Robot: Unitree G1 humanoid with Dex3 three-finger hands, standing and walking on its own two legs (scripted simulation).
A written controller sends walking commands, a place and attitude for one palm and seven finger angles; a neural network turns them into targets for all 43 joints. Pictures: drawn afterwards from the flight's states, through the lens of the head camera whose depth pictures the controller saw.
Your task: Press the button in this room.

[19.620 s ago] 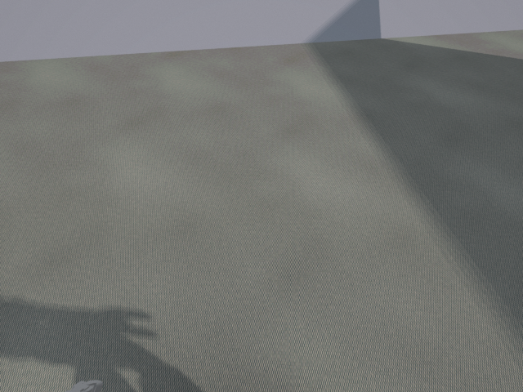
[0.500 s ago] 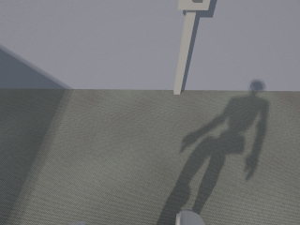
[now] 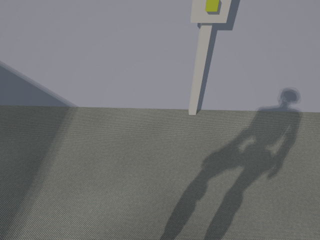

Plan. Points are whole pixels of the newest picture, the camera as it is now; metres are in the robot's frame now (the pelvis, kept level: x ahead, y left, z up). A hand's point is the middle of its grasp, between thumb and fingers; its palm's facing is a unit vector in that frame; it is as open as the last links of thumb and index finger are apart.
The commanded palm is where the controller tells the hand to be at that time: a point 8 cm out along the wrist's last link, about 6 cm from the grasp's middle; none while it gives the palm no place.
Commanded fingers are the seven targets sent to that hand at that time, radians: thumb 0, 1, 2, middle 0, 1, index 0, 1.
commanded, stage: stand and wait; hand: left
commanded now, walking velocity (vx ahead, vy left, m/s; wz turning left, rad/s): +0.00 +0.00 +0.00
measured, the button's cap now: (211, 4) +1.18 -0.18 +0.12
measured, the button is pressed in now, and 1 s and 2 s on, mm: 0 0 0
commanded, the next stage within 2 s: turn or walk to find it in 0.60 s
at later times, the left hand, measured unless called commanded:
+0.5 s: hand out of the picture +0.01 +0.20 -0.17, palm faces +0.03 -0.99 -0.17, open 7.4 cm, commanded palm none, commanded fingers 0.00 0.90 0.90 -0.20 -0.30 -0.20 -0.30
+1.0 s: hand out of the picture +0.06 +0.18 -0.18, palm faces +0.03 -0.99 -0.16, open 7.4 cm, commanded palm none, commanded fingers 0.00 0.90 0.90 -0.20 -0.30 -0.20 -0.30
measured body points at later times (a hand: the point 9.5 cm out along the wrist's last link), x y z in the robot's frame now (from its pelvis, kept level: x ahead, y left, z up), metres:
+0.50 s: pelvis +0.04 +0.04 +0.01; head +0.05 +0.04 +0.46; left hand +0.01 +0.25 -0.16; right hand +0.03 -0.18 -0.15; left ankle +0.03 +0.14 -0.74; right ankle +0.03 -0.07 -0.74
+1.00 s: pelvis +0.08 +0.03 +0.00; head +0.10 +0.03 +0.45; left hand +0.06 +0.24 -0.16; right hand +0.04 -0.17 -0.16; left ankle +0.03 +0.14 -0.74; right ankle +0.03 -0.07 -0.74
